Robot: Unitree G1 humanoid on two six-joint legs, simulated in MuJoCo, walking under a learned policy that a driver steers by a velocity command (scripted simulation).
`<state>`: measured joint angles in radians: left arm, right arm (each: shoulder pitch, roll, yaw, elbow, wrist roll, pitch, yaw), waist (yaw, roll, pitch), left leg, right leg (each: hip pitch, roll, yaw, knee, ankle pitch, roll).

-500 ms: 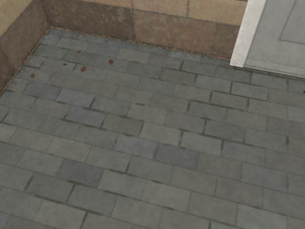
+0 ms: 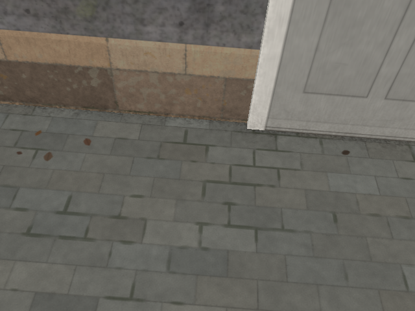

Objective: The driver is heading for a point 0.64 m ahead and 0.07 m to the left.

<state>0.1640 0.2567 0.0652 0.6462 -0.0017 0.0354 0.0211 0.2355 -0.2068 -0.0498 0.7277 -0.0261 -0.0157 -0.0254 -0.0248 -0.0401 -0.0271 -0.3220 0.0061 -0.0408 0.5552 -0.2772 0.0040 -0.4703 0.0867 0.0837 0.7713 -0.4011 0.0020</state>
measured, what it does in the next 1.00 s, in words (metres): walks ahead, turning left: right foot, then left foot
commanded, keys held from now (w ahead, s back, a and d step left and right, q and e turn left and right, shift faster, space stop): w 0.36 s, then w+q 0.58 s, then w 0.06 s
